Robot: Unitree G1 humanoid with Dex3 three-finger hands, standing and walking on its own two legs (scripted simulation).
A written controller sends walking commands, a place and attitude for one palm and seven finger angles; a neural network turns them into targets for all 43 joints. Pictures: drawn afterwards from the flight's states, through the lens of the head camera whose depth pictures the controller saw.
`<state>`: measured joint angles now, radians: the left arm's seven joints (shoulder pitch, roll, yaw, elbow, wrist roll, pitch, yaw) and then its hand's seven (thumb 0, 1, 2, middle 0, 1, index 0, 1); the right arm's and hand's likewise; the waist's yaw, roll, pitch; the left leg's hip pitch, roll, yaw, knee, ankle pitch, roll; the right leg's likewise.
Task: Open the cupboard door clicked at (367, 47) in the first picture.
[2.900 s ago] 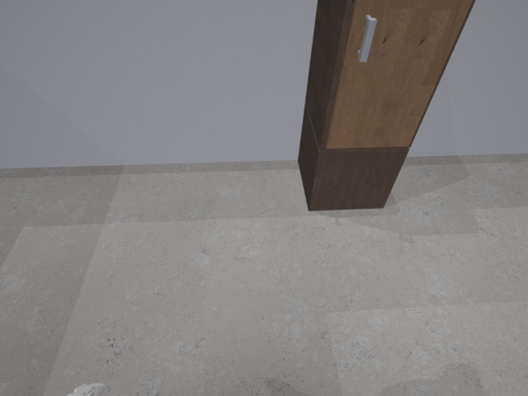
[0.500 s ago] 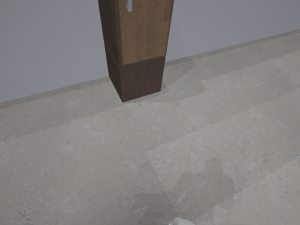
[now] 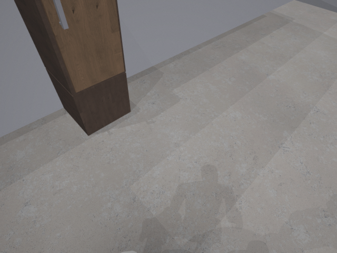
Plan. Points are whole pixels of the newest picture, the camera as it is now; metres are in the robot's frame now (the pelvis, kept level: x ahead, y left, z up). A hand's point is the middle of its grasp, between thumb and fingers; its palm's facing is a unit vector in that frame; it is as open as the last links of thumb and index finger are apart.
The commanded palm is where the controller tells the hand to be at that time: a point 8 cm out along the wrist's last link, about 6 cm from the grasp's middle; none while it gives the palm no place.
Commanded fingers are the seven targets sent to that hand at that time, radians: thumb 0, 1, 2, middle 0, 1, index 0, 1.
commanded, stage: walk to a spot facing it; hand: left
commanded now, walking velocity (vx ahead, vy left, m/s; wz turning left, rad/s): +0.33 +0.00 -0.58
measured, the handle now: (58, 12) +0.99 +0.57 +0.10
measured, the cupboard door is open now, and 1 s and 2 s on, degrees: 0 0 0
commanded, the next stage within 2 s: turn to face it in 1.30 s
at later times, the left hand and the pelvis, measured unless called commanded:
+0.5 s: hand (141, 185) +0.35 +0.11 -0.17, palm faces -0.37 -0.92 -0.14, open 7.4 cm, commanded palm none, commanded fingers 0.00 0.90 0.90 -0.20 -0.30 -0.20 -0.30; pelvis +0.17 -0.01 -0.01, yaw -18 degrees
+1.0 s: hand (153, 161) +0.45 +0.09 -0.19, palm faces -0.31 -0.94 -0.17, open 7.3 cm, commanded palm none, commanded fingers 0.00 0.90 0.90 -0.20 -0.30 -0.20 -0.30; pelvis +0.39 -0.09 -0.01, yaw -23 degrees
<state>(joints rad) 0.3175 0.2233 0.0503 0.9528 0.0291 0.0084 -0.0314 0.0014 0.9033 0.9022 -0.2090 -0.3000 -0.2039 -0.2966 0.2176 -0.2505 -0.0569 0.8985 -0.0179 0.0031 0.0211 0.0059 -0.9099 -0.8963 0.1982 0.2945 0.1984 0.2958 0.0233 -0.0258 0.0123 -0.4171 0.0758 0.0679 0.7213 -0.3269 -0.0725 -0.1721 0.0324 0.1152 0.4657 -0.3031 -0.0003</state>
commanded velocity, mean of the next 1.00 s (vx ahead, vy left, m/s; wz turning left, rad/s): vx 0.36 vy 0.00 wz -0.30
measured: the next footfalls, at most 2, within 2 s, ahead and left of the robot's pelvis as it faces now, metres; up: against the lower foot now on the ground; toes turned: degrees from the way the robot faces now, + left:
left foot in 0.04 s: +0.10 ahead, +0.13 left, +0.00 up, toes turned +4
right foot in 0.56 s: +0.30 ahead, -0.18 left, +0.00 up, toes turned -28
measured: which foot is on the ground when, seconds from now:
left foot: up 0.00-0.02, down 0.04-0.58, up 0.60-1.00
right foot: down 0.00-0.04, up 0.06-0.54, down 0.56-1.00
